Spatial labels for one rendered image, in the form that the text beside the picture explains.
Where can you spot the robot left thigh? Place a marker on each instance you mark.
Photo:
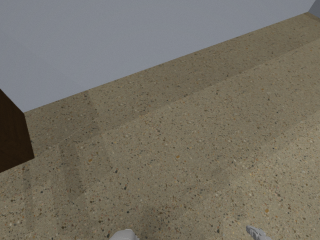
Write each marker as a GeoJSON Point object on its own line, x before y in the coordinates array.
{"type": "Point", "coordinates": [124, 235]}

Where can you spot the cupboard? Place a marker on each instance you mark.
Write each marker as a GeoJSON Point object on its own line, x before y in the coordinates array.
{"type": "Point", "coordinates": [15, 142]}

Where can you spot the robot right hand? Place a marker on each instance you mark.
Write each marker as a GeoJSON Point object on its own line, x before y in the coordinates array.
{"type": "Point", "coordinates": [257, 234]}

